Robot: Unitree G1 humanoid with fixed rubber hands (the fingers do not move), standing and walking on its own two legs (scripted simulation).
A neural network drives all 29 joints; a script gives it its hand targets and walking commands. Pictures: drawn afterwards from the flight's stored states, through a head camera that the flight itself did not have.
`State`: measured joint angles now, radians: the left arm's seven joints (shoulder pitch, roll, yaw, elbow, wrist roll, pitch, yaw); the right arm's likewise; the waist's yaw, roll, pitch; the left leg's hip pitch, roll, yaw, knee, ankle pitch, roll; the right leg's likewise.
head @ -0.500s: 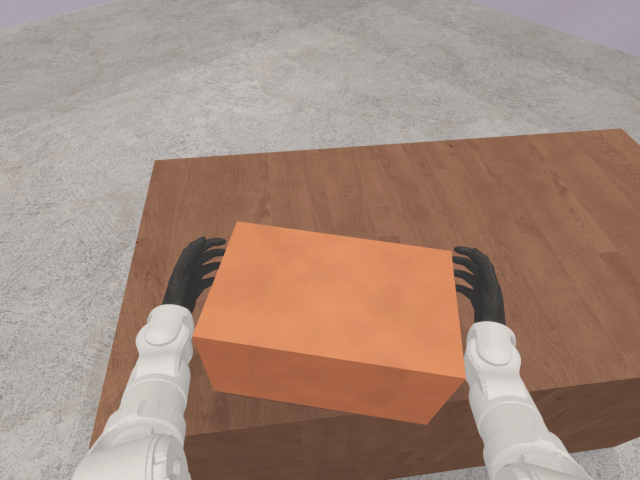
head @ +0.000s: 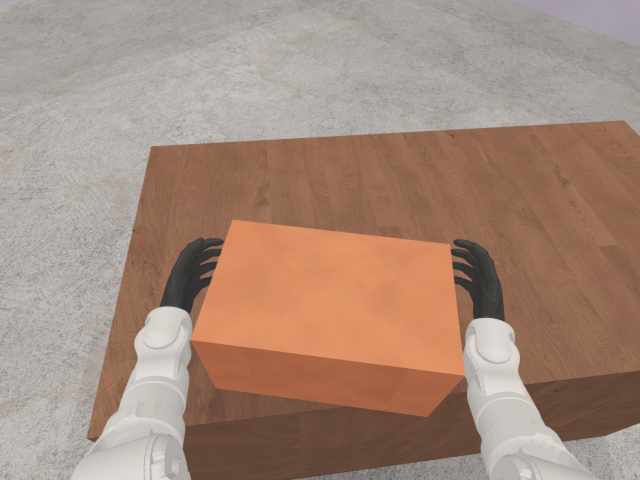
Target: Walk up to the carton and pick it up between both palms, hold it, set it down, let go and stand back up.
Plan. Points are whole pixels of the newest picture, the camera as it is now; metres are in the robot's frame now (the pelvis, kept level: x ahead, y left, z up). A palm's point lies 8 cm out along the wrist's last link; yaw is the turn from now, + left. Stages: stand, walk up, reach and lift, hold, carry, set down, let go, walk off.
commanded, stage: set down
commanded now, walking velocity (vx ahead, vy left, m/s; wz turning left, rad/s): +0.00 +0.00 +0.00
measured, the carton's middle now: (329, 318) +0.35 +0.00 -0.03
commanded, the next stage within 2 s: none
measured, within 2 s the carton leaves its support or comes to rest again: neither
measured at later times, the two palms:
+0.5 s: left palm (181, 298) +0.37 +0.20 +0.01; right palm (484, 306) +0.33 -0.20 +0.02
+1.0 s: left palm (181, 301) +0.38 +0.21 -0.02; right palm (475, 311) +0.34 -0.20 -0.01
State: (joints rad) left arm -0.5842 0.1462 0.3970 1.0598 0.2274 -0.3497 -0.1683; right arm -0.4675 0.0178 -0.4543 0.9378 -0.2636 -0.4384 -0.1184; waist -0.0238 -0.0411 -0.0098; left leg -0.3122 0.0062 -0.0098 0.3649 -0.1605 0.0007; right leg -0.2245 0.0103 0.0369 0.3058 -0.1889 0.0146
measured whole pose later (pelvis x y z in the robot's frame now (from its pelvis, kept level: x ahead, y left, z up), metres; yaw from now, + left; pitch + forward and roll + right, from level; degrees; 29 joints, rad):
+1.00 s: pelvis +0.00 +0.00 -0.01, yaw +0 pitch +17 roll -1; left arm -0.69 0.27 0.07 1.38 -0.10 -0.46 -0.03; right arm -0.56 -0.11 -0.01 1.21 0.26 -0.47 -0.16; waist -0.06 -0.04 -0.20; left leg -0.60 0.00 -0.01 0.50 -0.20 0.00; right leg -0.53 0.01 0.04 0.48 -0.25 0.01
